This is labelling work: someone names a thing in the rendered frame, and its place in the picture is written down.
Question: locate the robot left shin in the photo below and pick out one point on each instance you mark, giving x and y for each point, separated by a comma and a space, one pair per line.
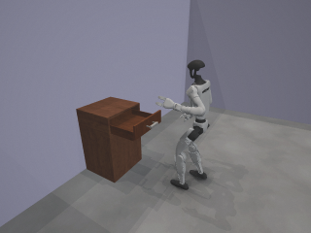
180, 165

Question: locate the left robot foot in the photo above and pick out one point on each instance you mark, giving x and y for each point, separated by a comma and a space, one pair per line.
184, 186

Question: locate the left robot upper arm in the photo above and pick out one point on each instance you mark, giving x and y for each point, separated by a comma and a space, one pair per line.
192, 93

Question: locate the handle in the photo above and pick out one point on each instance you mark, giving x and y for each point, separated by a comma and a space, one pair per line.
153, 125

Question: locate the right robot hand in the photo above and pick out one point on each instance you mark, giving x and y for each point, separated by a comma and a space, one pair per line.
187, 116

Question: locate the right robot upper arm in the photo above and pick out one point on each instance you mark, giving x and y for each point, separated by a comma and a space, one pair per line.
210, 94

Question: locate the robot left forearm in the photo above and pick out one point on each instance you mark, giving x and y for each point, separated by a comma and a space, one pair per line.
188, 110

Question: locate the drawer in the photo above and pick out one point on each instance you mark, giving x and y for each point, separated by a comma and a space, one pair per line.
132, 124

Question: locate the cabinet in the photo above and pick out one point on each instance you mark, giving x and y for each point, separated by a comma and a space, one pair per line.
107, 155

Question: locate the left robot hand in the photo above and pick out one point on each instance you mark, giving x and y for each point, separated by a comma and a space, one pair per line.
167, 104

